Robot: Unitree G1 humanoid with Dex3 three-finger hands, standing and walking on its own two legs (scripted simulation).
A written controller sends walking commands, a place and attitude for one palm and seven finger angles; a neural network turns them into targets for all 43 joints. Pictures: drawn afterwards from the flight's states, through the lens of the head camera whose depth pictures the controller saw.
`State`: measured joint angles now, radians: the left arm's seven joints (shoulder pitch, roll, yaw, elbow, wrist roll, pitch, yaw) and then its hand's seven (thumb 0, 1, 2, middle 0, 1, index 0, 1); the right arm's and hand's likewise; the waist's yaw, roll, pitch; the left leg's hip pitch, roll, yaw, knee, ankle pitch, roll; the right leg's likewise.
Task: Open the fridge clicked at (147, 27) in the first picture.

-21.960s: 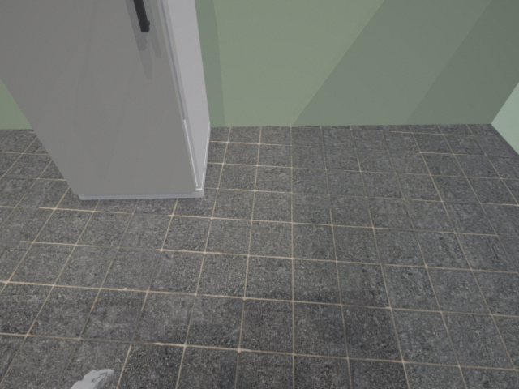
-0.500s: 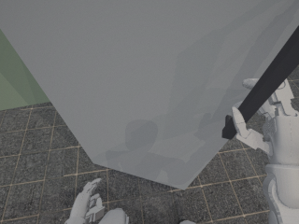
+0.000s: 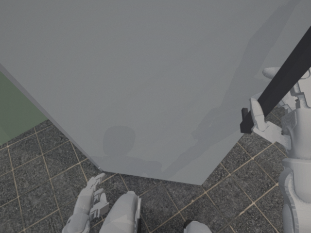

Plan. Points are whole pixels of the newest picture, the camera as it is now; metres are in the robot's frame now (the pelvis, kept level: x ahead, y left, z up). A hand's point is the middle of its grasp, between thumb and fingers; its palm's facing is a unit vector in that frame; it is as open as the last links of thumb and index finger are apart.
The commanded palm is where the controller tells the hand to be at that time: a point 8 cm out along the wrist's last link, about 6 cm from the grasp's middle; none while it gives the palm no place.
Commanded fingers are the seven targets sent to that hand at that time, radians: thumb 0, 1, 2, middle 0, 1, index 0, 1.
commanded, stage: walk backward, drawing the door open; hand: right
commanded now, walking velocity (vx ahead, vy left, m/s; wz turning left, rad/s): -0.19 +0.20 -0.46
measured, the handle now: (283, 68) +0.35 -0.17 +0.25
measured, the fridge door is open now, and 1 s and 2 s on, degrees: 46 76 71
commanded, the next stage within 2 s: stop walking and hold the door back in 0.70 s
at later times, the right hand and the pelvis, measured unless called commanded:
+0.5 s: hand (236, 219) +0.15 -0.10 +0.18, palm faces +0.50 +0.83 -0.24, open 7.6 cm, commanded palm +0.09 -0.13 +0.18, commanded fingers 0.00 -0.90 -0.90 0.45 1.40 0.45 1.40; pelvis -0.07 +0.17 -0.02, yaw -19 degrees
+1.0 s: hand out of the picture +0.07 -0.03 +0.18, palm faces +0.78 +0.56 -0.26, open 6.3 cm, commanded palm +0.03 -0.08 +0.16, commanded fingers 0.00 -0.90 -0.90 0.45 1.40 0.45 1.40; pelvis -0.07 +0.33 +0.00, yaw -35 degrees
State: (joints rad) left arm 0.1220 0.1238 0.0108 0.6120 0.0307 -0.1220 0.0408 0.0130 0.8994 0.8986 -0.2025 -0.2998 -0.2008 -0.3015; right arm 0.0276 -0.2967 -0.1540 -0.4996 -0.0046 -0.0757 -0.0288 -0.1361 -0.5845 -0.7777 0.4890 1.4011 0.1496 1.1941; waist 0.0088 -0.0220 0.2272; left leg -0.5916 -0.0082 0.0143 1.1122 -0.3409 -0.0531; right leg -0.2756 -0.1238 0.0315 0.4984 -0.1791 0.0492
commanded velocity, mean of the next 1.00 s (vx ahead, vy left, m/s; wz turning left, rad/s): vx -0.08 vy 0.13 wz -0.53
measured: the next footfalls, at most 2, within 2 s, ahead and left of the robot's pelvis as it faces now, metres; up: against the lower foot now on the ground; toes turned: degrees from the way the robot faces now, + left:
left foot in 0.16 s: +0.07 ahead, +0.25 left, +0.00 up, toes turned -3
right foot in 0.42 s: -0.02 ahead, +0.08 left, +0.00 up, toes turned -25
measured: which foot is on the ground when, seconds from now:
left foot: up 0.00-0.14, down 0.16-0.42, up 0.44-0.80, down 0.82-1.00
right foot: down 0.00-0.14, up 0.16-0.40, down 0.42-0.80, up 0.82-1.00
